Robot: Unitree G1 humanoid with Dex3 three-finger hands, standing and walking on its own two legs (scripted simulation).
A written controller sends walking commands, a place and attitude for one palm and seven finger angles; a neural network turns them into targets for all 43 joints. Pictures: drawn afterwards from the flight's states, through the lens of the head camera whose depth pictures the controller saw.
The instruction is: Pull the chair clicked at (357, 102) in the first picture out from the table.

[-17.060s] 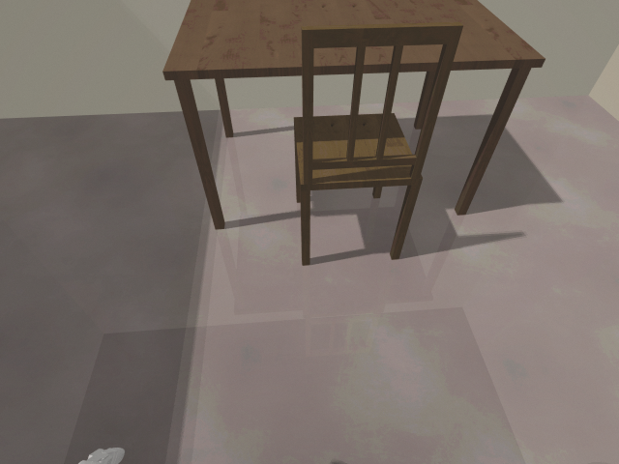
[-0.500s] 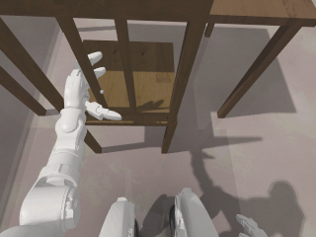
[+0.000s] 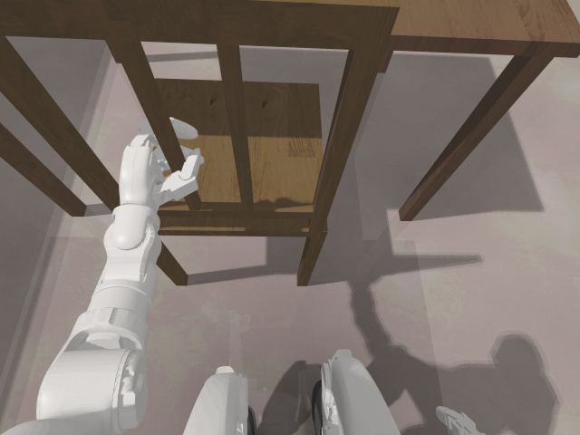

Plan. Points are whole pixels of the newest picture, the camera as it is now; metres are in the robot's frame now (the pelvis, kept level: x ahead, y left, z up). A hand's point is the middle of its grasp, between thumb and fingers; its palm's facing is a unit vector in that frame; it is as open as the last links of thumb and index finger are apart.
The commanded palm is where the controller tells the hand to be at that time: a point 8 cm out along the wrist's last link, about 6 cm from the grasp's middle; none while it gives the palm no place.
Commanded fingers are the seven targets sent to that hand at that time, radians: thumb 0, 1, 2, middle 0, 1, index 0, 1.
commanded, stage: hook a spindle and tug to test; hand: left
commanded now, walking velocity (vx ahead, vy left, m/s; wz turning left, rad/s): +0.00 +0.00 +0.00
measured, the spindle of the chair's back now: (171, 147) +0.49 +0.15 +0.04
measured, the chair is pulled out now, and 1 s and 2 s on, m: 0.00 0.05 0.18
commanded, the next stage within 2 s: step backward, pulling the chair out in 0.62 s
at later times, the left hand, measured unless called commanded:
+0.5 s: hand (191, 191) +0.43 +0.12 +0.03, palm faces -0.05 -1.00 -0.04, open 5.2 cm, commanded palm +0.40 +0.17 +0.02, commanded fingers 0.00 0.90 0.90 -0.50 -1.45 -0.50 -1.45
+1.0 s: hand (193, 196) +0.41 +0.11 +0.04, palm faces -0.01 -0.99 -0.11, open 5.1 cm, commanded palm +0.40 +0.16 +0.04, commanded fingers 0.00 0.90 0.90 -0.50 -1.45 -0.50 -1.45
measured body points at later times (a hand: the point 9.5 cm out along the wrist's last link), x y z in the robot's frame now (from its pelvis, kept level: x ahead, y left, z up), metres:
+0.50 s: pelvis +0.02 +0.00 +0.01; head +0.15 +0.00 +0.44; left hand +0.43 +0.17 +0.03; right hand +0.12 -0.26 -0.11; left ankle +0.00 +0.10 -0.62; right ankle +0.05 -0.13 -0.62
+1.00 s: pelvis +0.03 +0.00 +0.10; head +0.13 +0.00 +0.54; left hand +0.41 +0.16 +0.06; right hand +0.10 -0.25 -0.03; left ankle +0.00 +0.10 -0.62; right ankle +0.05 -0.13 -0.62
